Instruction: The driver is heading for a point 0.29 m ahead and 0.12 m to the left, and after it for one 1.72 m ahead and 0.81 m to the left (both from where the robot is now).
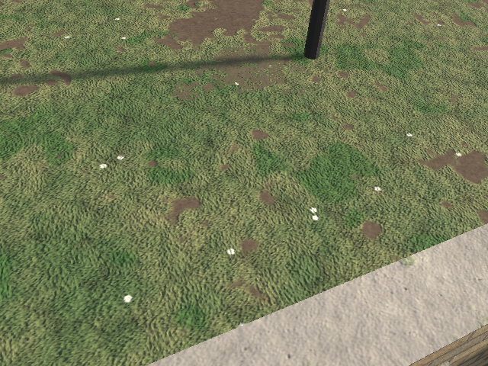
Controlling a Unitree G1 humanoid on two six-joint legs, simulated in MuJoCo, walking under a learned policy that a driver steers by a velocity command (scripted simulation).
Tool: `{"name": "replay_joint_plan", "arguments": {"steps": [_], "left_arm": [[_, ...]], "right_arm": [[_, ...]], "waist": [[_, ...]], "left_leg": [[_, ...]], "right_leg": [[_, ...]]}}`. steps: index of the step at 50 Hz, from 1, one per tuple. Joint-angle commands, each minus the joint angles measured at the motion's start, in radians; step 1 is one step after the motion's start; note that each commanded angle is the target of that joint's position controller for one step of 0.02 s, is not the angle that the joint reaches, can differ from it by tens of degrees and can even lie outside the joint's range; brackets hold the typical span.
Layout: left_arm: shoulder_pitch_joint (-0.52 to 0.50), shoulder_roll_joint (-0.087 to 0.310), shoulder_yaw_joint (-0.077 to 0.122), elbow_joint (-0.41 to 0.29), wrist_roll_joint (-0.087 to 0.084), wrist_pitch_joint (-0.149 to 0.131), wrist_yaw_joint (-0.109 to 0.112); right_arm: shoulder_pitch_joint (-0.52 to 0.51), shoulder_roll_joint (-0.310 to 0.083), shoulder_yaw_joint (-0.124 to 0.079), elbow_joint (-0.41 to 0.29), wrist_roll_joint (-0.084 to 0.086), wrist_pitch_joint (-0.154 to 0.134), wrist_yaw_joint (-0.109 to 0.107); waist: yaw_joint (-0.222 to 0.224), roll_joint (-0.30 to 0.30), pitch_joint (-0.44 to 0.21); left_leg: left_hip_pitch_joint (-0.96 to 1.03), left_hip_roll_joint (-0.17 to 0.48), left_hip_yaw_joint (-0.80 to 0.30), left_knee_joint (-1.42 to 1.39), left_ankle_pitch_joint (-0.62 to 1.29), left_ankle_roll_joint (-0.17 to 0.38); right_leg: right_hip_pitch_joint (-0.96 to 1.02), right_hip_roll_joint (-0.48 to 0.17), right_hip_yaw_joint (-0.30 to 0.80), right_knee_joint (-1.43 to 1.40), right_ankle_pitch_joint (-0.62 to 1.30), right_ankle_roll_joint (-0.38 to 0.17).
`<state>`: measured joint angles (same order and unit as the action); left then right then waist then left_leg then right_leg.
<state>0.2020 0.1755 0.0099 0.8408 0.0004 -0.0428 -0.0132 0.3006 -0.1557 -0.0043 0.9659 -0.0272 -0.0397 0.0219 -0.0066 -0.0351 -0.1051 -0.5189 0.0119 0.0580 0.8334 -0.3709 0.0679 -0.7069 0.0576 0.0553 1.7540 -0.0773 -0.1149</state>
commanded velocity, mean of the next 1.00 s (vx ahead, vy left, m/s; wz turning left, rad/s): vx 0.45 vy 0.00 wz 0.38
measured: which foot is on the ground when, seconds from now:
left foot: down 0.00-0.44, up 0.46-0.84, down 0.86-1.00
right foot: up 0.00-0.42, down 0.44-0.86, up 0.88-1.00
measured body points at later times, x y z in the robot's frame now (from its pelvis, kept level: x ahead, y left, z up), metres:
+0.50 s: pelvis +0.17 -0.07 +0.02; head +0.17 -0.08 +0.47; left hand +0.26 +0.20 -0.08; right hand +0.23 -0.31 -0.13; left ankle +0.04 +0.06 -0.61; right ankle +0.21 -0.18 -0.71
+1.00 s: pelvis +0.37 +0.00 +0.15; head +0.36 -0.02 +0.60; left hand +0.34 +0.25 +0.03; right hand +0.60 -0.15 +0.03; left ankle +0.38 +0.05 -0.53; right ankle +0.33 -0.18 -0.34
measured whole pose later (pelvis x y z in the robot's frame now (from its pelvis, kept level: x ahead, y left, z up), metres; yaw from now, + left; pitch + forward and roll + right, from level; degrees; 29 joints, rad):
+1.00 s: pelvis +0.37 +0.00 +0.15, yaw +26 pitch +3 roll +1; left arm 0.31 0.21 0.01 0.84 0.01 -0.11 -0.05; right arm 0.22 -0.23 -0.01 0.79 -0.02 -0.03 0.04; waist 0.03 0.01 -0.11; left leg -0.58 -0.11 0.10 0.98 -0.46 0.13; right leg -0.64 0.00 0.09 1.82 -0.15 -0.14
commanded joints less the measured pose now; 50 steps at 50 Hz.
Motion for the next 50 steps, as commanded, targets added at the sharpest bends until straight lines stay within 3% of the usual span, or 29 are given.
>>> {"name": "replay_joint_plan", "arguments": {"steps": [1,5,8,11,16,19,20,21,22,23,24,25,26,27,28,29,31,33,35,36,38,40,41,43,44,45,46,48,50], "left_arm": [[0.033,-0.009,-0.015,-0.039,0.002,-0.022,-0.005],[-0.019,-0.052,-0.042,-0.059,0.014,-0.004,-0.001],[-0.073,0.0,-0.027,-0.064,0.009,-0.008,0.009],[-0.097,0.016,-0.016,-0.053,0.004,-0.024,0.014],[-0.188,0.007,-0.018,-0.039,-0.012,-0.02,0.0],[-0.034,0.105,0.029,-0.002,-0.037,-0.009,0.018],[0.039,0.122,0.042,0.015,-0.029,-0.013,0.024],[0.142,0.143,0.056,0.039,-0.021,-0.022,0.025],[0.302,0.196,0.076,0.093,-0.007,-0.031,0.025],[0.378,0.199,0.058,0.12,0.012,-0.011,0.026],[0.399,0.244,0.055,0.077,0.043,-0.015,0.035],[0.328,0.202,0.049,0.085,0.041,-0.014,0.034],[0.258,0.091,0.021,0.094,0.033,-0.006,0.032],[0.231,0.026,-0.003,0.111,0.046,-0.004,0.022],[0.243,-0.014,-0.019,0.142,0.067,-0.001,0.006],[0.255,-0.043,-0.027,0.168,0.061,0.002,-0.002],[0.22,-0.056,-0.042,0.172,0.057,0.008,-0.005],[0.136,-0.023,-0.051,0.146,0.072,0.004,-0.006],[0.182,0.0,-0.062,0.163,0.051,-0.008,0.004],[0.27,0.042,-0.054,0.183,0.041,-0.016,0.021],[0.371,0.109,-0.039,0.232,-0.002,-0.025,0.047],[0.444,0.195,-0.021,0.236,-0.006,-0.024,0.06],[0.441,0.255,-0.005,0.221,0.001,-0.012,0.072],[0.306,0.273,0.012,0.138,0.012,0.0,0.076],[0.263,0.24,0.015,0.056,0.021,-0.04,0.057],[0.184,0.132,0.002,0.014,0.043,-0.084,0.0],[0.129,0.106,0.026,0.004,0.034,-0.114,-0.054],[-0.081,0.032,0.003,-0.162,0.002,-0.114,-0.057],[0.047,-0.033,-0.035,-0.181,0.007,-0.083,-0.041]], "right_arm": [[0.103,0.009,0.003,0.032,-0.003,-0.023,0.011],[0.136,-0.046,-0.011,0.032,-0.005,-0.008,-0.013],[0.14,-0.069,-0.013,-0.003,-0.015,-0.026,-0.031],[0.169,-0.102,-0.029,-0.015,-0.001,-0.034,-0.048],[0.161,-0.095,-0.036,-0.021,0.016,-0.002,-0.052],[0.134,-0.154,-0.047,-0.035,0.01,0.003,-0.062],[0.081,-0.163,-0.049,-0.04,0.013,0.01,-0.062],[0.042,-0.159,-0.051,-0.057,0.032,0.012,-0.06],[-0.014,-0.1,-0.042,-0.094,0.041,0.004,-0.047],[-0.02,0.081,0.002,-0.121,0.015,-0.029,-0.026],[0.154,0.069,-0.012,-0.103,0.059,-0.062,-0.016],[0.081,0.021,-0.018,-0.128,0.08,-0.066,-0.013],[-0.13,0.031,-0.002,-0.208,0.078,-0.053,-0.008],[-0.2,0.081,0.024,-0.256,0.076,-0.036,-0.008],[-0.202,0.112,0.041,-0.284,0.066,-0.026,0.0],[-0.162,0.12,0.049,-0.298,0.069,-0.016,0.014],[-0.118,0.137,0.074,-0.314,0.079,-0.001,0.03],[-0.196,0.118,0.092,-0.37,0.06,0.004,0.028],[-0.396,0.068,0.097,-0.447,0.037,0.003,0.017],[-0.477,0.079,0.116,-0.479,0.045,0.003,0.012],[-0.523,0.061,0.119,-0.497,0.055,0.002,0.015],[-0.503,0.03,0.097,-0.48,0.043,0.0,0.029],[-0.44,0.02,0.083,-0.47,0.037,0.003,0.044],[-0.212,-0.121,0.02,-0.427,0.031,0.013,0.06],[-0.028,-0.229,-0.023,-0.389,0.014,0.027,0.055],[0.058,-0.325,-0.059,-0.333,0.025,0.053,0.021],[0.082,-0.251,-0.041,-0.282,0.001,0.043,-0.006],[0.018,-0.059,0.013,-0.195,0.001,0.003,0.018],[-0.08,0.058,0.039,-0.142,-0.001,-0.016,0.038]], "waist": [[0.02,0.139,0.074],[0.018,0.142,0.08],[-0.009,0.137,0.062],[-0.025,0.126,0.069],[-0.053,0.173,0.109],[0.024,0.238,0.093],[0.083,0.253,0.09],[0.134,0.22,0.062],[0.179,0.054,0.01],[0.131,-0.261,-0.039],[0.089,-0.362,-0.204],[0.062,-0.253,-0.114],[0.08,-0.149,0.057],[0.064,-0.079,0.131],[0.034,-0.042,0.148],[-0.004,-0.018,0.148],[-0.052,0.001,0.169],[-0.086,0.0,0.198],[-0.038,-0.018,0.213],[-0.003,-0.059,0.183],[0.006,-0.079,0.075],[-0.026,-0.121,-0.019],[-0.064,-0.215,-0.064],[-0.168,-0.29,-0.203],[-0.214,-0.062,-0.325],[-0.193,0.287,-0.352],[-0.161,0.235,-0.293],[-0.035,0.04,0.108],[0.122,-0.018,0.155]], "left_leg": [[0.224,0.16,-0.318,-0.433,-0.142,0.089],[0.156,0.195,-0.329,-0.514,-0.148,0.136],[0.145,0.23,-0.39,-0.593,-0.089,0.177],[0.242,0.254,-0.412,-0.63,-0.064,0.186],[0.17,0.191,-0.261,-0.685,0.081,0.179],[0.28,0.201,-0.317,-0.599,0.243,0.168],[0.307,0.204,-0.33,-0.506,0.423,0.151],[0.307,0.149,-0.281,-0.331,0.502,0.119],[0.059,0.044,-0.191,0.019,0.401,0.065],[-0.309,-0.1,-0.14,0.477,-0.079,0.006],[-0.436,-0.147,-0.276,0.865,-0.102,-0.018],[-0.614,-0.08,-0.228,1.177,-0.081,-0.025],[-0.803,-0.029,-0.186,1.383,-0.033,-0.003],[-0.884,-0.023,-0.187,1.54,0.025,0.013],[-0.906,-0.023,-0.211,1.644,0.084,0.032],[-0.918,-0.023,-0.234,1.686,0.117,0.053],[-0.958,-0.017,-0.233,1.697,0.16,0.061],[-0.87,-0.014,-0.159,1.461,0.298,0.04],[-0.713,-0.009,-0.017,1.159,0.375,-0.007],[-0.632,0.023,0.079,1.059,0.288,-0.022],[-0.418,0.065,0.166,0.781,0.167,0.024],[-0.261,-0.038,0.27,0.619,-0.059,0.096],[-0.257,-0.075,0.264,0.55,-0.214,0.111],[-0.04,-0.099,0.046,0.274,-0.193,0.166],[0.366,0.039,-0.39,0.101,-0.19,0.266],[0.584,0.185,-0.976,-0.417,-0.446,0.386],[0.549,0.251,-1.215,-0.593,-0.459,0.372],[0.192,0.203,-0.863,-0.496,-0.242,0.222],[0.032,0.072,-0.492,-0.423,-0.056,0.111]], "right_leg": [[-0.312,-0.038,0.031,-0.067,0.086,-0.019],[-0.398,-0.103,-0.057,-0.128,0.049,0.069],[-0.356,-0.143,-0.063,-0.251,0.092,0.108],[-0.354,-0.165,-0.036,-0.412,0.133,0.131],[0.046,-0.089,-0.149,-0.845,0.011,0.129],[0.277,-0.046,-0.124,-1.119,-0.108,0.121],[0.344,-0.046,-0.102,-1.207,-0.114,0.096],[0.459,-0.062,-0.085,-1.361,-0.08,0.083],[0.759,-0.177,0.043,-1.42,-0.039,0.074],[0.967,-0.382,0.282,-1.282,0.457,0.062],[1.049,-0.57,0.646,-1.454,0.322,-0.114],[0.964,-0.601,0.657,-1.522,-0.104,-0.183],[0.84,-0.547,0.493,-1.536,-0.327,-0.131],[0.757,-0.48,0.376,-1.52,-0.313,-0.084],[0.688,-0.418,0.263,-1.5,-0.196,-0.055],[0.642,-0.387,0.172,-1.483,-0.148,-0.023],[0.524,-0.372,0.054,-1.487,-0.131,0.019],[0.307,-0.297,-0.104,-1.541,-0.088,0.057],[0.134,-0.233,-0.175,-1.632,-0.083,0.042],[0.137,-0.263,-0.154,-1.748,-0.044,0.008],[0.366,-0.281,-0.211,-1.812,0.3,0.016],[0.611,-0.297,-0.278,-1.602,1.321,0.028],[0.777,-0.355,-0.248,-1.489,1.638,0.009],[0.905,-0.391,-0.219,-1.15,1.787,-0.044],[0.512,-0.308,-0.157,-0.876,1.561,-0.04],[0.128,-0.034,-0.066,-0.475,0.118,0.005],[-0.128,0.028,0.135,0.091,-0.112,0.017],[-0.348,-0.031,0.099,0.364,-0.133,-0.044],[-0.32,-0.085,0.064,0.351,-0.126,-0.062]]}}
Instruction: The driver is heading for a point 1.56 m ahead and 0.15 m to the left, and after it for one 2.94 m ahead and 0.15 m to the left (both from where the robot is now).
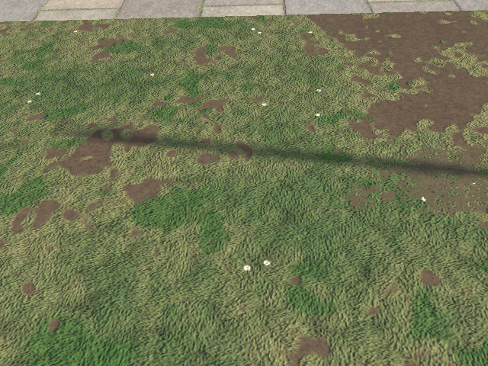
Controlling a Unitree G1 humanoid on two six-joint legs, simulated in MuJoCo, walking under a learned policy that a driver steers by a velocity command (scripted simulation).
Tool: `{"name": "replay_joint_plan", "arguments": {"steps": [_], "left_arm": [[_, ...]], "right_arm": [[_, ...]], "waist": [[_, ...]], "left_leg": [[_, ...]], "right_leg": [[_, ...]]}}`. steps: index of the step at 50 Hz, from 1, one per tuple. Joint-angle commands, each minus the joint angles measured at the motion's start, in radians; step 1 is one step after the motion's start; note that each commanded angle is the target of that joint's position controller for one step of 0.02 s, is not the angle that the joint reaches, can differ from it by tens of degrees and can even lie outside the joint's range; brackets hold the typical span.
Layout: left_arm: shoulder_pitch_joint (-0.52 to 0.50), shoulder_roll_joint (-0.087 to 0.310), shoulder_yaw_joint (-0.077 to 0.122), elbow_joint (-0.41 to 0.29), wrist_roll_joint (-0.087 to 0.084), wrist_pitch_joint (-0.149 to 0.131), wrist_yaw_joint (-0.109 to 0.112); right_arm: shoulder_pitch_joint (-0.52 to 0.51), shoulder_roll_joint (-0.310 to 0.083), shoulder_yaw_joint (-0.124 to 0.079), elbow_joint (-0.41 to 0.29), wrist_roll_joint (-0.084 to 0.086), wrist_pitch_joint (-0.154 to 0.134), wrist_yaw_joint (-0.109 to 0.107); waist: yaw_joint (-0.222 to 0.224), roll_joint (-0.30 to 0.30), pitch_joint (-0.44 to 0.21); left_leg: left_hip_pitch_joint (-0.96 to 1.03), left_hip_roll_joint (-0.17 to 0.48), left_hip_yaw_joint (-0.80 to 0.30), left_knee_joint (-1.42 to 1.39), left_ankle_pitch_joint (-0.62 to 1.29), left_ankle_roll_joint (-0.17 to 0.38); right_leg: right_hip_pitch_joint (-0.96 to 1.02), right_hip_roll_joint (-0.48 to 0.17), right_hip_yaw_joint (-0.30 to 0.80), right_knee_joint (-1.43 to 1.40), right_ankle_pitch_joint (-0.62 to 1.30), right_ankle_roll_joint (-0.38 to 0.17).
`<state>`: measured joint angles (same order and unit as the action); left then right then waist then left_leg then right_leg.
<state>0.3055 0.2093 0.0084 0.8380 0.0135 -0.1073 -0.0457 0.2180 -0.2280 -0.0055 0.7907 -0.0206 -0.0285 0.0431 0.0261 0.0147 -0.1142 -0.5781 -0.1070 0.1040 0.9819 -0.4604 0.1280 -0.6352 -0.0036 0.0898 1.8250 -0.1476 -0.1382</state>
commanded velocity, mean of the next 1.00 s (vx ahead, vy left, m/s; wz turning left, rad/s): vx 0.50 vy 0.00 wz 0.38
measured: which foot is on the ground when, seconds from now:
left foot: down 0.00-0.38, up 0.40-0.86, down 0.88-1.00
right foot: up 0.00-0.36, down 0.38-0.90, up 0.92-1.00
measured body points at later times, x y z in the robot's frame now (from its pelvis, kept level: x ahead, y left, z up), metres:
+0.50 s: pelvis +0.27 -0.04 +0.06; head +0.29 -0.04 +0.51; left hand +0.36 +0.26 -0.02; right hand +0.42 -0.28 -0.06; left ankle +0.12 +0.04 -0.56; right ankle +0.34 -0.13 -0.67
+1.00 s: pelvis +0.51 +0.09 +0.06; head +0.53 +0.11 +0.51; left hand +0.45 +0.36 -0.07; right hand +0.77 -0.06 -0.02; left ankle +0.52 +0.20 -0.67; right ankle +0.46 -0.09 -0.58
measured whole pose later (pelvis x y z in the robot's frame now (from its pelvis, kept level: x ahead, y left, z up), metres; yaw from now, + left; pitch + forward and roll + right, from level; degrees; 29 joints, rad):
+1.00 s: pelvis +0.51 +0.09 +0.06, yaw +22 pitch +3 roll +0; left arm 0.35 0.27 0.04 0.81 -0.01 -0.09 0.00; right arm 0.15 -0.23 -0.04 0.64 0.00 -0.08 0.02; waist 0.03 -0.01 0.00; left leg -0.41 -0.01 0.04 0.54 -0.19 0.04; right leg -0.43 -0.05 0.01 1.20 -0.39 -0.01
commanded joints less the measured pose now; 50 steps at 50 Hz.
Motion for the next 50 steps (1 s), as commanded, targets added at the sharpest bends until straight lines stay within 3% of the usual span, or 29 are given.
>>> {"name": "replay_joint_plan", "arguments": {"steps": [1,2,3,5,6,8,11,15,17,18,19,20,21,22,23,24,25,27,31,35,39,41,43,44,45,46,47,48,50], "left_arm": [[-0.001,-0.092,-0.054,-0.179,-0.003,-0.013,0.0],[0.01,-0.06,-0.053,-0.177,-0.012,-0.009,0.009],[-0.025,-0.022,-0.051,-0.196,-0.003,-0.009,0.02],[-0.171,0.018,-0.049,-0.251,0.043,-0.011,0.05],[-0.218,0.022,-0.049,-0.269,0.046,-0.007,0.06],[-0.301,0.027,-0.043,-0.286,0.024,-0.005,0.067],[-0.452,0.04,-0.029,-0.32,-0.027,-0.006,0.047],[-0.455,0.081,0.005,-0.314,-0.046,-0.026,0.024],[-0.359,0.129,0.039,-0.292,-0.046,-0.032,0.031],[-0.237,0.165,0.058,-0.263,-0.038,-0.036,0.038],[-0.036,0.224,0.077,-0.235,-0.016,-0.038,0.049],[0.079,0.267,0.093,-0.22,0.008,-0.024,0.065],[0.063,0.228,0.086,-0.219,0.003,-0.014,0.064],[0.015,0.138,0.069,-0.226,-0.002,-0.006,0.07],[-0.032,0.108,0.059,-0.23,-0.012,0.001,0.071],[-0.065,0.107,0.054,-0.221,-0.008,0.004,0.063],[-0.073,0.096,0.051,-0.2,0.004,-0.003,0.055],[-0.064,0.095,0.055,-0.16,-0.001,-0.01,0.046],[-0.025,0.142,0.068,-0.106,-0.012,-0.015,0.044],[0.033,0.184,0.072,-0.084,-0.018,-0.003,0.04],[0.125,0.213,0.075,-0.047,-0.032,0.018,0.037],[0.129,0.218,0.077,-0.034,-0.037,0.028,0.042],[0.106,0.224,0.078,-0.032,-0.042,0.034,0.049],[0.09,0.201,0.068,-0.051,-0.03,0.028,0.054],[0.153,0.103,0.032,-0.093,-0.014,0.008,0.051],[0.152,0.114,0.03,-0.085,-0.015,-0.013,0.047],[0.073,0.176,0.055,-0.11,-0.044,-0.019,0.043],[0.002,0.166,0.051,-0.13,-0.046,-0.017,0.045],[-0.019,0.146,0.057,-0.138,-0.016,0.005,0.047]], "right_arm": [[-0.028,0.118,0.033,0.031,0.004,-0.029,0.03],[-0.054,0.102,0.028,0.02,0.007,-0.033,0.032],[-0.08,0.063,0.016,0.004,0.016,-0.042,0.031],[-0.015,-0.002,0.003,-0.002,0.021,-0.066,0.011],[0.033,-0.033,-0.003,0.006,0.026,-0.073,0.0],[0.131,-0.077,-0.023,0.009,0.034,-0.073,-0.024],[0.256,-0.075,-0.033,0.002,0.048,-0.06,-0.044],[0.245,-0.106,-0.047,-0.03,0.055,-0.028,-0.056],[0.209,-0.123,-0.057,-0.047,0.052,-0.02,-0.054],[0.175,-0.118,-0.056,-0.07,0.047,-0.023,-0.05],[0.116,-0.08,-0.045,-0.12,0.027,-0.035,-0.043],[0.208,0.001,-0.027,-0.149,0.033,-0.05,-0.043],[0.278,-0.046,-0.025,-0.158,0.056,-0.061,-0.046],[0.221,-0.105,-0.045,-0.144,0.06,-0.053,-0.049],[0.134,-0.123,-0.052,-0.162,0.048,-0.046,-0.045],[0.078,-0.106,-0.054,-0.184,0.036,-0.044,-0.042],[0.073,-0.092,-0.058,-0.186,0.032,-0.041,-0.039],[0.084,-0.056,-0.05,-0.186,0.043,-0.033,-0.041],[-0.01,-0.049,-0.043,-0.208,0.031,-0.036,-0.044],[-0.185,-0.03,-0.027,-0.229,0.036,-0.054,-0.024],[-0.309,-0.045,-0.033,-0.275,0.054,-0.063,0.001],[-0.3,-0.067,-0.045,-0.289,0.053,-0.068,0.008],[-0.105,-0.133,-0.08,-0.239,0.035,-0.069,-0.002],[0.077,-0.192,-0.104,-0.206,0.022,-0.067,-0.017],[0.209,-0.304,-0.128,-0.193,-0.003,-0.063,-0.029],[0.247,-0.249,-0.116,-0.182,0.018,-0.059,-0.03],[0.199,-0.197,-0.099,-0.176,0.022,-0.055,-0.031],[0.125,-0.16,-0.087,-0.183,0.028,-0.052,-0.03],[0.023,-0.102,-0.071,-0.178,0.02,-0.057,-0.018]], "waist": [[0.125,-0.06,0.162],[0.142,-0.052,0.165],[0.148,-0.075,0.167],[0.088,-0.024,0.121],[0.058,0.02,0.089],[-0.014,0.064,0.041],[-0.099,0.086,0.075],[-0.089,0.125,0.093],[-0.043,0.162,0.071],[0.011,0.153,-0.01],[0.096,0.098,-0.167],[0.068,-0.18,-0.292],[0.038,-0.376,-0.311],[0.043,-0.244,-0.167],[0.035,-0.114,-0.057],[0.009,-0.056,0.017],[-0.014,-0.068,0.067],[-0.044,-0.087,0.113],[-0.049,-0.068,0.138],[0.025,-0.062,0.149],[0.071,-0.076,0.168],[0.047,-0.092,0.153],[-0.064,-0.107,0.029],[-0.144,-0.088,-0.097],[-0.153,0.14,-0.261],[-0.159,0.221,-0.361],[-0.15,0.165,-0.219],[-0.121,0.114,-0.105],[-0.036,0.064,0.02]], "left_leg": [[0.067,0.15,-0.404,-0.548,0.139,0.025],[0.043,0.133,-0.341,-0.572,0.194,0.033],[-0.014,0.093,-0.27,-0.605,0.235,0.031],[-0.066,0.076,-0.286,-0.689,0.338,0.069],[-0.051,0.081,-0.303,-0.711,0.387,0.064],[0.089,0.11,-0.331,-0.753,0.416,0.066],[0.414,0.205,-0.46,-0.758,0.373,0.09],[0.545,0.253,-0.538,-0.662,0.367,0.094],[0.507,0.22,-0.543,-0.544,0.568,0.072],[0.458,0.174,-0.502,-0.412,0.644,0.043],[0.295,0.137,-0.44,-0.174,0.552,0.009],[-0.097,-0.001,-0.302,0.139,0.123,-0.074],[-0.259,0.057,-0.285,0.35,-0.077,-0.09],[-0.3,0.112,-0.281,0.476,0.021,-0.107],[-0.271,0.145,-0.249,0.496,0.118,-0.115],[-0.23,0.161,-0.237,0.477,0.162,-0.114],[-0.197,0.182,-0.24,0.44,0.173,-0.114],[-0.17,0.194,-0.228,0.383,0.173,-0.116],[-0.223,0.235,-0.191,0.169,0.28,-0.138],[-0.114,0.22,-0.117,-0.169,0.444,-0.131],[-0.081,0.178,-0.091,-0.346,0.413,-0.107],[-0.024,0.147,-0.08,-0.419,0.366,-0.07],[0.273,0.087,-0.041,-0.501,0.389,-0.016],[0.574,0.182,-0.141,-0.449,0.452,0.038],[0.993,0.462,-0.568,-0.452,0.402,0.192],[1.036,0.532,-0.844,-0.593,0.352,0.242],[0.929,0.485,-0.712,-0.611,0.31,0.192],[0.772,0.442,-0.566,-0.625,0.357,0.158],[0.486,0.367,-0.418,-0.707,0.447,0.129]], "right_leg": [[-0.384,-0.055,0.015,0.194,-0.01,-0.029],[-0.374,-0.07,0.001,0.083,0.002,-0.011],[-0.295,-0.092,-0.031,-0.17,0.066,0.011],[-0.181,-0.077,-0.12,-0.416,0.222,0.069],[-0.131,-0.064,-0.147,-0.507,0.254,0.087],[-0.073,-0.056,-0.152,-0.737,0.281,0.114],[-0.175,-0.037,-0.096,-1.059,0.182,0.157],[-0.01,0.003,-0.063,-1.33,0.095,0.157],[0.209,0.048,-0.078,-1.423,0.056,0.134],[0.4,0.004,-0.055,-1.425,0.075,0.097],[0.714,-0.15,0.058,-1.35,0.07,0.022],[1.113,-0.375,0.416,-1.367,0.039,-0.106],[1.096,-0.471,0.705,-1.474,-0.145,-0.175],[0.944,-0.426,0.605,-1.507,-0.247,-0.145],[0.764,-0.373,0.43,-1.525,-0.211,-0.104],[0.614,-0.318,0.332,-1.563,-0.137,-0.089],[0.527,-0.27,0.249,-1.594,-0.086,-0.088],[0.45,-0.223,0.151,-1.641,-0.031,-0.087],[0.461,-0.211,0.054,-1.657,0.181,-0.095],[0.455,-0.179,-0.027,-1.649,0.206,-0.065],[0.58,-0.234,0.0,-1.61,0.222,-0.056],[0.646,-0.256,0.004,-1.557,0.358,-0.04],[0.638,-0.2,-0.068,-1.336,0.636,0.003],[0.466,-0.162,-0.104,-1.109,0.525,0.039],[0.04,-0.02,-0.152,-0.704,0.098,0.115],[-0.107,0.025,-0.013,-0.528,-0.408,0.122],[-0.203,-0.034,0.005,-0.461,-0.353,0.121],[-0.21,-0.076,-0.03,-0.483,-0.265,0.121],[-0.1,-0.128,-0.03,-0.585,-0.18,0.128]]}}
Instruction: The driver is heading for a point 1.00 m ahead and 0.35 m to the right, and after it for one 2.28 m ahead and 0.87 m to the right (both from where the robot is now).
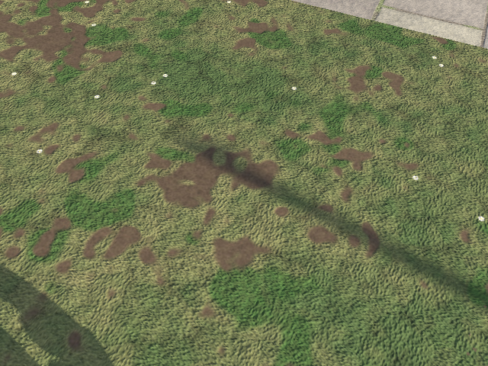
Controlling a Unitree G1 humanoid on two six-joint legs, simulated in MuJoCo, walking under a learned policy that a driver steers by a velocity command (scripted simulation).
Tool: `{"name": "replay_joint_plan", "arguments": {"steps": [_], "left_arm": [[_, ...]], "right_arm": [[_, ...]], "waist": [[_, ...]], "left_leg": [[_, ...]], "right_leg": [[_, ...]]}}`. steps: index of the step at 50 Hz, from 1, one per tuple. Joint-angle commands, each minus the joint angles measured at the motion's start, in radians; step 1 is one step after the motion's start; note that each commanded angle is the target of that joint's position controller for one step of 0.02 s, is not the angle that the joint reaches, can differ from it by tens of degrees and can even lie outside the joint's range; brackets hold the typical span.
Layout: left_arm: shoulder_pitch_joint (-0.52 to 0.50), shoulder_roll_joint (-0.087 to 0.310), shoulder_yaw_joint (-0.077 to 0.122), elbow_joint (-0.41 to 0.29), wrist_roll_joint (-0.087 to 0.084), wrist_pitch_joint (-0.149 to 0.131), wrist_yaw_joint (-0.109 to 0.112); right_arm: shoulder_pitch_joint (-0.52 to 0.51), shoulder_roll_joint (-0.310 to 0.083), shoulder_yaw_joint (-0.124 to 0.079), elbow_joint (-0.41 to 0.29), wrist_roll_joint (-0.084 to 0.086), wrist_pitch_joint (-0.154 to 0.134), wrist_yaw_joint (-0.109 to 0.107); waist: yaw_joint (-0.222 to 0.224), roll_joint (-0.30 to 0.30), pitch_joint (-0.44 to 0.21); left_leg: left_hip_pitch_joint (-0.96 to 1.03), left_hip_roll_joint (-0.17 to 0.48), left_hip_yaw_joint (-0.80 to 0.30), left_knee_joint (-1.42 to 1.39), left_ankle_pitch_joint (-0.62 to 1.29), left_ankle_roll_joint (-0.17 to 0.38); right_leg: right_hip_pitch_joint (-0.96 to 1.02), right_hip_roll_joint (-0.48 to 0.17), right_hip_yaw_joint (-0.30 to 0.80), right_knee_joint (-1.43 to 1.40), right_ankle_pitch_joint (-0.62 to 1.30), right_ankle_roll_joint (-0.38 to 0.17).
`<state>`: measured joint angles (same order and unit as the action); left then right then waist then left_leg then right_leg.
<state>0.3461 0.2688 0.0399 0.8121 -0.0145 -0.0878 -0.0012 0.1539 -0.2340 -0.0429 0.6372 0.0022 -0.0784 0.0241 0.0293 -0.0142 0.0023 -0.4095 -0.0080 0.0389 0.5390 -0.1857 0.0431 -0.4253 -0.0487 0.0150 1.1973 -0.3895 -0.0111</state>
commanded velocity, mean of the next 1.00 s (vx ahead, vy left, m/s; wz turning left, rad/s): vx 0.29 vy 0.00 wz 0.01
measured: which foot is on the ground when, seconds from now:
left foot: down 0.00-0.36, up 0.38-0.76, down 0.78-1.00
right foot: up 0.00-0.34, down 0.36-1.00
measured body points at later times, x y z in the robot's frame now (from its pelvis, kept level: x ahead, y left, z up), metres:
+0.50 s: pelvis +0.25 -0.07 +0.00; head +0.28 -0.09 +0.45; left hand +0.39 +0.18 -0.09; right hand +0.34 -0.35 -0.13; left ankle +0.16 +0.08 -0.64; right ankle +0.31 -0.16 -0.73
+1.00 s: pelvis +0.35 -0.06 +0.00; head +0.36 -0.05 +0.45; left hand +0.45 +0.19 -0.13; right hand +0.50 -0.30 -0.11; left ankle +0.39 +0.07 -0.73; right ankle +0.31 -0.16 -0.73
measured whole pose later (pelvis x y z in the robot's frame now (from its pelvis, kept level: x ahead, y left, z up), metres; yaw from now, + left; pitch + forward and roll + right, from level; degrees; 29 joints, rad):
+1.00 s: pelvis +0.35 -0.06 +0.00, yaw -1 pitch +1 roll -1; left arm 0.20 0.20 0.03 0.87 0.02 0.00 0.02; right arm 0.14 -0.19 -0.06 0.81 -0.01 -0.01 -0.02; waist 0.01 -0.01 0.00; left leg -0.34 0.02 -0.02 0.56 -0.23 -0.01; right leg -0.19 0.01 -0.05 0.52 -0.34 -0.02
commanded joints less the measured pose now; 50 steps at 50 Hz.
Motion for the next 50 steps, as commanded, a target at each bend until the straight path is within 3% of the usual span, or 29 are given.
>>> {"name": "replay_joint_plan", "arguments": {"steps": [1,4,6,9,14,16,17,18,19,20,21,22,23,24,26,30,33,36,38,39,40,41,42,43,44,46,50], "left_arm": [[-0.027,0.063,0.024,-0.105,0.009,0.001,0.0],[-0.048,0.039,0.02,-0.104,0.015,0.027,0.006],[-0.119,0.028,0.013,-0.117,0.021,0.024,0.003],[-0.228,0.015,0.004,-0.134,0.014,0.014,-0.009],[-0.343,0.057,0.014,-0.182,0.003,0.007,-0.033],[-0.305,0.074,0.022,-0.178,0.008,0.001,-0.038],[-0.232,0.091,0.035,-0.156,0.015,0.001,-0.034],[-0.085,0.138,0.059,-0.115,0.019,-0.001,-0.025],[0.063,0.238,0.08,-0.104,0.035,0.0,-0.016],[0.074,0.275,0.083,-0.102,0.038,0.003,-0.022],[0.054,0.19,0.064,-0.115,0.023,0.003,-0.024],[-0.011,0.149,0.05,-0.125,0.022,0.003,-0.022],[-0.07,0.114,0.038,-0.13,0.023,0.005,-0.024],[-0.111,0.09,0.033,-0.13,0.024,0.004,-0.026],[-0.143,0.061,0.025,-0.119,0.035,-0.003,-0.024],[-0.17,0.081,0.03,-0.091,0.034,0.002,0.001],[-0.144,0.096,0.034,-0.065,0.028,0.018,0.009],[-0.132,0.087,0.032,-0.039,0.025,0.032,0.008],[-0.154,0.071,0.026,-0.03,0.015,0.04,0.009],[-0.131,0.055,0.021,-0.02,0.013,0.04,0.01],[-0.108,0.033,0.014,-0.018,0.028,0.037,0.011],[-0.006,0.024,0.017,0.0,0.041,0.032,0.007],[0.0,0.001,0.008,0.013,0.043,0.036,0.011],[-0.056,0.016,0.009,0.009,0.042,0.048,0.014],[-0.094,0.024,0.012,0.004,0.038,0.061,0.018],[-0.111,0.032,0.015,0.003,0.036,0.079,0.02],[-0.111,0.03,0.019,0.023,0.029,0.077,0.022]], "right_arm": [[0.065,-0.091,-0.033,-0.018,-0.006,-0.012,0.005],[0.065,-0.119,-0.044,0.02,-0.008,-0.029,-0.001],[0.087,-0.137,-0.049,0.042,-0.004,-0.026,-0.012],[0.124,-0.166,-0.057,0.066,0.005,-0.019,-0.021],[0.184,-0.209,-0.072,0.106,0.025,-0.008,-0.021],[0.176,-0.212,-0.074,0.116,0.027,0.002,-0.023],[0.166,-0.204,-0.07,0.119,0.026,0.007,-0.025],[0.178,-0.16,-0.056,0.122,0.018,0.009,-0.027],[0.219,-0.091,-0.029,0.098,-0.015,0.005,-0.031],[0.318,-0.037,-0.013,0.094,-0.004,-0.014,-0.029],[0.271,-0.144,-0.039,0.115,0.009,-0.022,-0.029],[0.187,-0.168,-0.045,0.095,0.017,-0.021,-0.029],[0.142,-0.151,-0.041,0.091,0.007,-0.012,-0.036],[0.123,-0.139,-0.043,0.082,-0.003,-0.001,-0.042],[0.15,-0.101,-0.04,0.091,-0.001,0.025,-0.046],[0.113,-0.044,-0.023,0.09,-0.009,0.038,-0.053],[0.055,-0.055,-0.024,0.091,-0.005,0.045,-0.051],[0.011,-0.068,-0.029,0.086,-0.005,0.053,-0.05],[0.016,-0.065,-0.033,0.09,-0.011,0.05,-0.048],[0.019,-0.079,-0.037,0.094,-0.02,0.048,-0.049],[0.027,-0.116,-0.045,0.091,-0.028,0.045,-0.054],[0.008,-0.164,-0.055,0.088,-0.024,0.05,-0.06],[-0.015,-0.106,-0.047,0.091,-0.014,0.058,-0.057],[-0.037,-0.064,-0.04,0.089,-0.005,0.064,-0.05],[-0.048,-0.052,-0.036,0.09,-0.009,0.065,-0.047],[-0.043,-0.066,-0.039,0.1,-0.013,0.058,-0.044],[-0.026,-0.066,-0.04,0.134,-0.009,0.051,-0.049]], "waist": [[-0.006,0.115,-0.079],[0.018,0.097,-0.034],[0.004,0.076,-0.017],[-0.038,0.077,-0.001],[-0.081,0.09,0.02],[-0.054,0.096,0.006],[-0.014,0.093,-0.027],[0.042,0.059,-0.113],[0.066,-0.127,-0.259],[0.021,-0.386,-0.342],[0.051,-0.222,-0.307],[0.041,-0.14,-0.22],[0.015,-0.051,-0.174],[-0.013,-0.043,-0.141],[-0.059,-0.07,-0.136],[-0.079,-0.07,-0.136],[-0.05,-0.082,-0.144],[-0.031,-0.083,-0.121],[-0.051,-0.073,-0.104],[-0.049,-0.049,-0.101],[-0.03,0.004,-0.118],[0.044,0.118,-0.138],[0.039,0.178,-0.144],[0.014,0.158,-0.097],[0.004,0.13,-0.07],[-0.003,0.101,-0.048],[-0.012,0.066,-0.078]], "left_leg": [[0.236,0.252,-0.32,-0.304,0.15,0.212],[0.143,0.232,-0.227,-0.368,0.2,0.226],[0.144,0.215,-0.171,-0.374,0.23,0.21],[0.153,0.196,-0.115,-0.373,0.205,0.176],[0.279,0.259,-0.155,-0.308,0.09,0.151],[0.304,0.265,-0.16,-0.244,0.13,0.127],[0.299,0.234,-0.136,-0.155,0.257,0.106],[0.255,0.17,-0.08,0.041,0.35,0.073],[0.054,0.082,-0.01,0.41,0.092,0.01],[-0.269,-0.065,-0.065,0.683,-0.394,-0.052],[-0.345,-0.012,-0.153,0.793,-0.386,-0.054],[-0.365,0.028,-0.135,0.803,-0.313,-0.049],[-0.326,0.067,-0.112,0.766,-0.257,-0.053],[-0.281,0.096,-0.111,0.698,-0.22,-0.054],[-0.162,0.107,-0.107,0.612,-0.171,-0.059],[-0.077,0.096,-0.095,0.344,-0.036,-0.077],[-0.014,0.079,-0.08,0.202,0.054,-0.082],[0.018,0.071,-0.08,0.103,0.051,-0.071],[0.095,0.056,-0.061,-0.042,0.116,-0.044],[0.157,0.064,-0.075,-0.111,0.227,-0.026],[0.238,0.125,-0.137,-0.101,0.447,-0.005],[0.328,0.177,-0.18,-0.054,0.524,0.045],[0.297,0.175,-0.187,-0.061,0.366,0.07],[0.235,0.143,-0.179,-0.075,0.226,0.056],[0.198,0.124,-0.169,-0.08,0.172,0.038],[0.184,0.105,-0.15,-0.066,0.193,0.022],[0.23,0.094,-0.135,-0.023,0.324,0.022]], "right_leg": [[-0.255,-0.092,0.048,0.017,0.079,0.006],[-0.249,-0.096,0.04,-0.077,0.173,0.03],[-0.256,-0.101,0.037,-0.208,0.293,0.032],[-0.198,-0.071,0.011,-0.42,0.421,0.024],[-0.172,-0.04,0.006,-0.592,0.354,-0.015],[-0.092,-0.015,-0.025,-0.642,0.293,-0.044],[0.014,0.019,-0.061,-0.669,0.277,-0.061],[0.209,0.018,-0.05,-0.67,0.289,-0.092],[0.49,-0.211,0.217,-0.665,0.441,-0.175],[0.703,-0.361,0.648,-0.839,0.392,-0.325],[0.667,-0.34,0.623,-0.858,0.411,-0.302],[0.561,-0.313,0.458,-0.827,0.557,-0.272],[0.448,-0.267,0.339,-0.824,0.702,-0.254],[0.356,-0.237,0.266,-0.84,0.768,-0.242],[0.246,-0.195,0.178,-0.88,0.861,-0.23],[0.203,-0.161,0.055,-0.899,0.965,-0.221],[0.217,-0.153,0.03,-0.898,0.908,-0.208],[0.238,-0.166,0.058,-0.883,0.771,-0.208],[0.226,-0.146,0.065,-0.843,0.626,-0.177],[0.214,-0.111,0.066,-0.818,0.521,-0.138],[0.182,-0.061,0.044,-0.77,0.394,-0.095],[0.107,0.013,0.005,-0.751,0.207,-0.055],[0.118,0.035,-0.026,-0.761,0.111,-0.028],[0.129,0.038,-0.036,-0.763,0.105,-0.015],[0.133,0.035,-0.037,-0.761,0.113,-0.014],[0.14,0.024,-0.025,-0.758,0.152,-0.021],[0.175,0.01,-0.015,-0.74,0.259,-0.02]]}}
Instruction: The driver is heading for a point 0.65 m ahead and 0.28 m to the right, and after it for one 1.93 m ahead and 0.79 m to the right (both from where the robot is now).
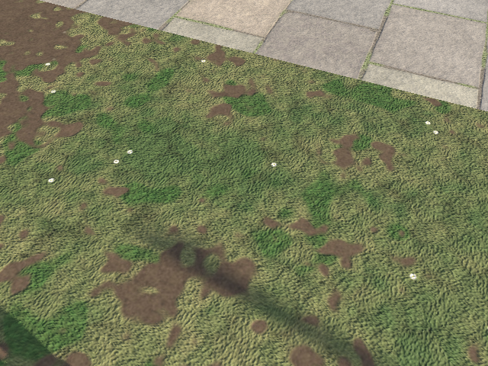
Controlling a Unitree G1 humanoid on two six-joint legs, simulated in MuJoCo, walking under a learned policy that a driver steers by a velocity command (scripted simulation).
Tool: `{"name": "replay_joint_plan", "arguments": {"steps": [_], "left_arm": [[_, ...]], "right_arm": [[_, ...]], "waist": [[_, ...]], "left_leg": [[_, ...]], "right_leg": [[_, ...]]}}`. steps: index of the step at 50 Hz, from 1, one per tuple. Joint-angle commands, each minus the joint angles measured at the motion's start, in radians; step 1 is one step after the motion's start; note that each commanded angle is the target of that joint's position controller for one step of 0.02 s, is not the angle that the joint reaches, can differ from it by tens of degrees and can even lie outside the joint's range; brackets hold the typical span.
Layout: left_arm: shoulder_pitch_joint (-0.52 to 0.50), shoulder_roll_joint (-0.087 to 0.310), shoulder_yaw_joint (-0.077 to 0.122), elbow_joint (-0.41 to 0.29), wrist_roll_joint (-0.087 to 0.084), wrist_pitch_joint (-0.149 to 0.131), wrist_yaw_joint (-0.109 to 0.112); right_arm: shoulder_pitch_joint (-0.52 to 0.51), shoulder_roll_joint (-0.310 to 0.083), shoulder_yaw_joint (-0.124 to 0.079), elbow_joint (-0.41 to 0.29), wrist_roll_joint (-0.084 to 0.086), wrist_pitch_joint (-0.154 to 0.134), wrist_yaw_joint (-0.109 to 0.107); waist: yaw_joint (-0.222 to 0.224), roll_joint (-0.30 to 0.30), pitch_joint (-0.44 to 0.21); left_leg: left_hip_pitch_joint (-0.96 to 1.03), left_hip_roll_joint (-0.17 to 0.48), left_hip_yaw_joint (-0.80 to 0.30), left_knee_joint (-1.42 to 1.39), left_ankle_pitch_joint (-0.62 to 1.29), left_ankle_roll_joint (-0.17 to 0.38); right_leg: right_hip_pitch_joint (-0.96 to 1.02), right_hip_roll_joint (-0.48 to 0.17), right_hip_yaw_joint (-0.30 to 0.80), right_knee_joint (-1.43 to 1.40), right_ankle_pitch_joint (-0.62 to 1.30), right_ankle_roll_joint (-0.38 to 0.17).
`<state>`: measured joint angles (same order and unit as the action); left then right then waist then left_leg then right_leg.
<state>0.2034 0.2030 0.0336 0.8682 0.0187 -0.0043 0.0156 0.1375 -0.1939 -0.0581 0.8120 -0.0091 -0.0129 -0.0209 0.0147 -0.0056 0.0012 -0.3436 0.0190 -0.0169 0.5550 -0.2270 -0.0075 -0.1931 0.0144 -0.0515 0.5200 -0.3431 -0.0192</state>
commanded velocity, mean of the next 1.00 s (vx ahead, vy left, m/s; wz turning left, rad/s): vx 0.13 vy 0.00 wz -0.08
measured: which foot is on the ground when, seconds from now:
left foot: down 0.00-1.00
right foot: down 0.00-0.84, up 0.86-1.00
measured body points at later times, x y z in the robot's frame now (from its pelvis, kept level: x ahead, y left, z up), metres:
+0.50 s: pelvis +0.00 +0.00 +0.00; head +0.01 +0.00 +0.45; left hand +0.03 +0.25 -0.15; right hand +0.10 -0.24 -0.14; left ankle +0.04 +0.12 -0.73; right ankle -0.04 -0.11 -0.73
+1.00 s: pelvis +0.10 +0.05 +0.01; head +0.10 +0.07 +0.46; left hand +0.18 +0.31 -0.14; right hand +0.07 -0.20 -0.13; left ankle +0.06 +0.14 -0.73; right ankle +0.05 -0.10 -0.64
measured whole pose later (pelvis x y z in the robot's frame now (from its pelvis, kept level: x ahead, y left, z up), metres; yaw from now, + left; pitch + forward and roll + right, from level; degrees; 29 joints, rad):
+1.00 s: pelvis +0.10 +0.05 +0.01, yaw -6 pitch +0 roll +0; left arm 0.27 0.25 0.08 0.99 -0.05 -0.06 0.01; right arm 0.32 -0.20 -0.06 1.09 0.00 -0.11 0.00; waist -0.02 -0.04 -0.01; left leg -0.11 0.00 0.13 0.39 -0.28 0.04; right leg -0.50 -0.03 0.06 1.15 -0.26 -0.08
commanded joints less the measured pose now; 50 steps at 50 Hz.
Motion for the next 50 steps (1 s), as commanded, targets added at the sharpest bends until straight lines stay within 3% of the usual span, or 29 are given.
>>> {"name": "replay_joint_plan", "arguments": {"steps": [1,13,28,29,30,32,33,34,35,38,40,41,42,43,44,45,46,48,50], "left_arm": [[0.032,0.095,0.026,-0.026,-0.006,-0.006,0.006],[0.05,0.087,0.032,0.065,-0.011,0.003,0.022],[0.095,0.065,0.017,0.16,-0.01,-0.007,0.026],[0.12,0.062,0.018,0.175,-0.011,-0.006,0.027],[0.131,0.085,0.025,0.179,-0.019,-0.004,0.029],[0.156,0.137,0.042,0.169,-0.031,-0.008,0.035],[0.173,0.171,0.053,0.17,-0.038,-0.018,0.035],[0.168,0.193,0.062,0.17,-0.041,-0.03,0.036],[0.161,0.176,0.06,0.166,-0.035,-0.044,0.034],[0.133,0.147,0.052,0.151,-0.048,-0.061,0.016],[0.092,0.163,0.054,0.14,-0.057,-0.049,0.007],[0.085,0.164,0.053,0.132,-0.055,-0.046,0.007],[0.039,0.133,0.044,0.109,-0.052,-0.051,0.006],[0.037,0.04,0.024,0.07,-0.047,-0.064,0.007],[0.036,0.065,0.034,0.059,-0.063,-0.076,0.009],[0.038,0.094,0.044,0.056,-0.084,-0.082,0.004],[0.042,0.098,0.046,0.061,-0.084,-0.083,-0.001],[0.043,0.092,0.057,0.072,-0.067,-0.078,0.0],[0.041,0.072,0.059,0.072,-0.064,-0.063,-0.017]], "right_arm": [[-0.011,-0.107,-0.025,-0.033,0.003,-0.014,-0.005],[-0.04,-0.098,-0.026,0.073,0.008,0.006,-0.018],[-0.032,-0.097,-0.019,0.197,0.008,0.019,-0.026],[-0.015,-0.09,-0.017,0.213,0.009,0.02,-0.026],[-0.007,-0.099,-0.021,0.22,0.014,0.021,-0.027],[-0.042,-0.107,-0.024,0.206,0.021,0.008,-0.025],[-0.075,-0.09,-0.021,0.19,0.027,-0.008,-0.018],[-0.098,-0.082,-0.019,0.177,0.03,-0.023,-0.009],[-0.105,-0.088,-0.022,0.172,0.037,-0.035,-0.001],[-0.09,-0.088,-0.024,0.172,0.047,-0.069,0.014],[0.037,-0.083,-0.034,0.228,0.044,-0.081,0.019],[0.139,-0.102,-0.047,0.267,0.04,-0.078,0.017],[0.271,-0.146,-0.063,0.292,0.034,-0.078,0.011],[0.403,-0.261,-0.085,0.305,0.027,-0.078,0.005],[0.411,-0.216,-0.061,0.309,0.001,-0.093,0.013],[0.298,-0.155,-0.036,0.278,0.006,-0.104,0.013],[0.206,-0.123,-0.023,0.248,0.015,-0.11,0.015],[0.149,-0.096,-0.008,0.236,0.012,-0.113,0.02],[0.196,-0.081,-0.001,0.25,-0.004,-0.109,0.015]], "waist": [[0.001,0.049,-0.079],[-0.001,0.009,-0.02],[-0.009,0.009,0.035],[-0.007,0.0,0.019],[-0.004,-0.023,0.038],[0.022,-0.092,0.105],[0.032,-0.154,0.14],[0.036,-0.174,0.184],[0.032,-0.161,0.202],[0.005,-0.105,0.179],[-0.063,-0.094,0.121],[-0.098,-0.084,0.079],[-0.159,0.005,0.034],[-0.178,0.296,-0.049],[-0.164,0.27,-0.069],[-0.104,0.158,0.028],[-0.07,0.12,0.076],[-0.038,0.097,0.104],[-0.039,0.099,0.076]], "left_leg": [[0.172,0.066,-0.077,-0.034,0.378,0.074],[0.182,0.037,-0.05,-0.056,0.28,0.063],[0.179,0.018,-0.034,-0.109,0.158,0.044],[0.18,0.0,-0.015,-0.103,0.037,0.044],[0.145,-0.03,0.015,-0.07,-0.131,0.045],[-0.013,-0.061,0.062,0.045,-0.311,0.048],[-0.085,-0.059,0.092,0.16,-0.238,0.047],[-0.144,-0.009,0.059,0.246,-0.187,0.056],[-0.217,0.025,0.031,0.307,-0.215,0.066],[-0.19,0.045,0.03,0.156,-0.243,0.079],[0.13,-0.035,0.118,-0.046,-0.05,0.056],[0.286,-0.06,0.122,-0.061,0.0,0.039],[0.44,0.036,-0.017,-0.126,-0.052,0.062],[0.607,0.286,-0.397,-0.282,-0.16,0.168],[0.54,0.41,-0.66,-0.368,-0.269,0.263],[0.468,0.408,-0.58,-0.377,-0.341,0.245],[0.407,0.36,-0.446,-0.391,-0.316,0.198],[0.345,0.277,-0.21,-0.401,-0.052,0.121],[0.338,0.229,-0.071,-0.389,0.136,0.1]], "right_leg": [[-0.052,-0.054,0.051,-0.06,0.226,-0.01],[-0.05,-0.059,0.05,-0.094,0.175,-0.001],[-0.073,-0.059,0.048,-0.153,0.076,-0.004],[-0.067,-0.055,0.047,-0.169,-0.034,-0.012],[-0.078,-0.061,0.066,-0.183,-0.176,-0.035],[-0.075,-0.159,0.209,-0.271,-0.452,-0.111],[-0.055,-0.264,0.342,-0.348,-0.521,-0.164],[-0.061,-0.35,0.442,-0.39,-0.507,-0.21],[-0.023,-0.382,0.473,-0.399,-0.437,-0.227],[0.039,-0.313,0.382,-0.34,-0.217,-0.185],[-0.104,-0.213,0.267,-0.253,-0.12,-0.149],[-0.179,-0.171,0.238,-0.182,-0.045,-0.132],[-0.288,-0.105,0.17,0.028,0.06,-0.087],[-0.491,0.021,0.026,0.405,-0.068,-0.012],[-0.561,0.028,0.163,0.655,-0.222,-0.018],[-0.631,-0.034,0.22,0.747,-0.147,-0.049],[-0.637,-0.074,0.212,0.749,-0.038,-0.068],[-0.588,-0.115,0.202,0.659,0.106,-0.079],[-0.546,-0.118,0.163,0.632,0.17,-0.069]]}}
Keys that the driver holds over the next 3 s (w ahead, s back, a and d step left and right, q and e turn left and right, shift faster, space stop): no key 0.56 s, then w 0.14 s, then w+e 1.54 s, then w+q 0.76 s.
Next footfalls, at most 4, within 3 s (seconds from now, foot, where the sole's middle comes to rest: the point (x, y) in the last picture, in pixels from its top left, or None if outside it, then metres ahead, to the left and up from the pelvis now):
1.34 right None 0.40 -0.14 -0.77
1.84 left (288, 286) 0.75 -0.10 -0.77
2.38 right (419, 291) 0.74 -0.50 -0.77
2.92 left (404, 194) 1.12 -0.53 -0.77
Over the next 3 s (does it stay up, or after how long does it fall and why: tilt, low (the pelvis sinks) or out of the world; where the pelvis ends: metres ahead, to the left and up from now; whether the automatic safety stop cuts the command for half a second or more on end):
stays up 0.98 -0.52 -0.02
